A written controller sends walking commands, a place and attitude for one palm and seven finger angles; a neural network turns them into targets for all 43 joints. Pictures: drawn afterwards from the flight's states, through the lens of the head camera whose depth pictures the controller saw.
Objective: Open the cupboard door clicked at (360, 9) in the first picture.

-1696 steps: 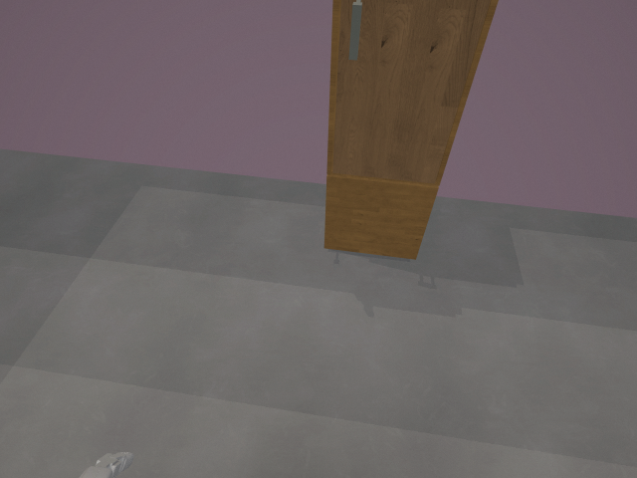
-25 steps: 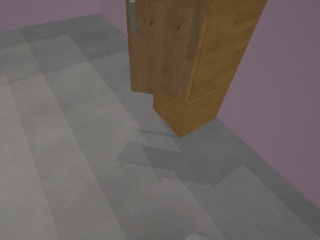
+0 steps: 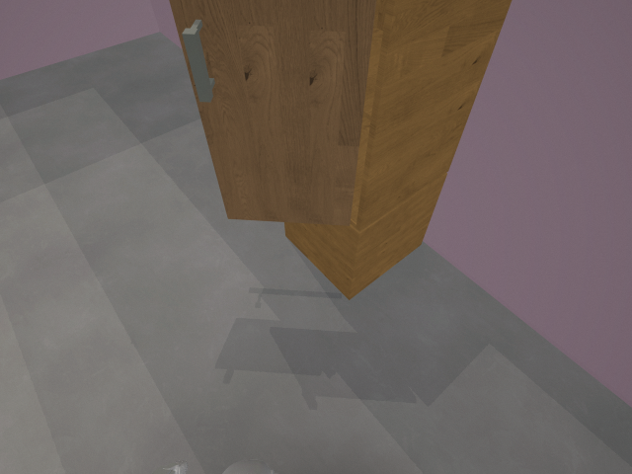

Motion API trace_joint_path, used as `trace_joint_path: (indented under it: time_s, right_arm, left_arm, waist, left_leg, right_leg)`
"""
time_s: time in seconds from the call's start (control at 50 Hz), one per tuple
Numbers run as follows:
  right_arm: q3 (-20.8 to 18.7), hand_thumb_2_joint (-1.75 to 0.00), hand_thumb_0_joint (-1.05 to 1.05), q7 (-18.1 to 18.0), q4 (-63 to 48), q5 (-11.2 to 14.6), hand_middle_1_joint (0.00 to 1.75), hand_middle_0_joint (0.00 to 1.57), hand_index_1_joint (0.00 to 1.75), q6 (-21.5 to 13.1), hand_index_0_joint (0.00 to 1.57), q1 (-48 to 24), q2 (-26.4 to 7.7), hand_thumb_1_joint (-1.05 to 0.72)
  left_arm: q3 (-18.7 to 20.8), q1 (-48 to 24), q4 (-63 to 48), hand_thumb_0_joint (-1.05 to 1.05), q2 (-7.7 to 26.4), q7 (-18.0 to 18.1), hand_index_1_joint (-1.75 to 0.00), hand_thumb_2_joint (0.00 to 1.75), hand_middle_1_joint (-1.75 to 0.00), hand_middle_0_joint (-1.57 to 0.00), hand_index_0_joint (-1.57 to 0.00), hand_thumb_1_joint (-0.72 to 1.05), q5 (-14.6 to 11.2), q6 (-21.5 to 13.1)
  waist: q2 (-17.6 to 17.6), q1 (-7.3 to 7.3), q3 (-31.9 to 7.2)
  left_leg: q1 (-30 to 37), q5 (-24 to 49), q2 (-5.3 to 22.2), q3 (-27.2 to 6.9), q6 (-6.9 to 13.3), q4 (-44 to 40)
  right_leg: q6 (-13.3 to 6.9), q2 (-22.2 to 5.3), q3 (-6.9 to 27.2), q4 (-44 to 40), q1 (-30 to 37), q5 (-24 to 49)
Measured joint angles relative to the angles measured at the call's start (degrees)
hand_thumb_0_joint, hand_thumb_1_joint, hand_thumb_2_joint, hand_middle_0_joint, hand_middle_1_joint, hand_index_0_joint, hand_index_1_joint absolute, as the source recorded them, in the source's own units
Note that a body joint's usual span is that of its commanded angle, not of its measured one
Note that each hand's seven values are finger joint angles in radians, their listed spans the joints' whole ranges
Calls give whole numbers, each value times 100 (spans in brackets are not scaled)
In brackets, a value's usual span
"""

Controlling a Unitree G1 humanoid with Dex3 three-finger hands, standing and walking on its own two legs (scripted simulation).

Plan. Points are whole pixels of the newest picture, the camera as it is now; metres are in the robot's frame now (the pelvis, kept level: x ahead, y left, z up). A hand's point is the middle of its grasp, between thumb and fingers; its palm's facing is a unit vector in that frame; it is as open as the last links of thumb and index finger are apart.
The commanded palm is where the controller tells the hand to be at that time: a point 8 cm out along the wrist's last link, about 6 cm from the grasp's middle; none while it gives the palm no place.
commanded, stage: take the last steps up to it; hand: left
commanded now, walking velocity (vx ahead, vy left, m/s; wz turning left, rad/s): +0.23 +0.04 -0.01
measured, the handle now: (201, 61) +0.75 +0.22 +0.13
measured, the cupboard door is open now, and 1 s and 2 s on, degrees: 46 46 46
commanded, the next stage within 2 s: come to a stop and stand still in 0.18 s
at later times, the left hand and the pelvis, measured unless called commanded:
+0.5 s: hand out of the picture +0.15 +0.23 -0.18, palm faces +0.02 -0.99 -0.15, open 7.4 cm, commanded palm none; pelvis +0.15 +0.06 +0.00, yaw -3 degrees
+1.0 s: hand (206, 413) +0.23 +0.18 -0.15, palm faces -0.02 -0.97 -0.23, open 7.3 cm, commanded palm none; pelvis +0.14 +0.00 +0.01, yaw -2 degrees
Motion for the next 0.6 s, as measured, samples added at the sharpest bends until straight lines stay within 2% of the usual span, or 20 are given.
trace_joint_path:
  time_s: [0.06,0.12,0.2,0.28,0.3,0.34,0.38,0.48,0.6]
  right_arm:
    - [-67,-90,1,37,-310,-48,30,19,29,-9,20,-492,-91,-91]
    - [-138,-90,1,9,-466,-85,30,19,29,2,20,-894,-276,-93]
    - [-193,-90,2,78,-564,-49,30,19,29,-38,19,-1261,-542,-95]
    - [-144,-90,1,105,-645,-50,30,19,29,-154,19,-1514,-613,-94]
    - [-126,-90,1,99,-676,-64,30,19,29,-222,19,-1549,-621,-93]
    - [-67,-90,1,36,-730,-91,30,19,29,-291,19,-1647,-517,-93]
    - [45,-90,0,-51,-754,-93,30,19,29,-260,19,-1696,-389,-92]
    - [113,-90,-1,-217,-763,-22,30,20,29,-74,20,-1794,-148,-92]
    - [-57,-90,-2,-254,-793,-52,30,20,30,105,20,-1782,-345,-94]
  left_arm:
    - [41,273,179,-4,189,5,-30,90,-30,-20,-20,96,72,-5]
    - [0,546,417,-3,228,-56,-30,90,-30,-20,-20,96,111,4]
    - [-83,900,677,-2,146,-124,-30,90,-30,-19,-20,94,147,21]
    - [-132,1228,887,-1,60,-146,-30,90,-30,-19,-20,92,153,91]
    - [-148,1306,922,0,36,-149,-30,90,-30,-19,-20,92,144,116]
    - [-183,1265,990,0,54,-118,-30,90,-30,-19,-20,91,108,209]
    - [-211,1160,995,0,63,-51,-30,90,-30,-19,-20,91,98,309]
    - [-166,665,669,0,77,-48,-30,90,-30,-19,-20,91,114,561]
    - [23,113,132,0,317,-59,-30,90,-30,-19,-20,91,166,739]
  waist:
    - [-18,39,-87]
    - [-28,135,-171]
    - [-56,341,-235]
    - [-149,473,-275]
    - [-145,482,-298]
    - [-300,496,-220]
    - [-378,513,-174]
    - [-273,445,-4]
    - [-90,312,83]
  left_leg:
    - [-606,386,281,-49,-120,-692]
    - [-778,669,388,-12,-217,-1605]
    - [-593,806,305,114,-259,-2572]
    - [30,1102,74,302,-203,-3581]
    - [167,1318,45,321,-81,-3734]
    - [173,1072,-62,433,142,-3439]
    - [313,851,-99,529,217,-3438]
    - [541,919,-44,577,217,-3776]
    - [548,950,206,580,100,-3841]
  right_leg:
    - [5,15,9,-497,317,101]
    - [74,-26,55,-783,589,76]
    - [236,-131,136,-874,890,-140]
    - [452,-273,206,-544,1058,-602]
    - [478,-297,233,-211,963,-802]
    - [420,-414,375,971,541,-1319]
    - [437,-416,499,1796,138,-1633]
    - [556,-409,536,2231,-607,-1547]
    - [579,-316,666,2600,-1195,-1284]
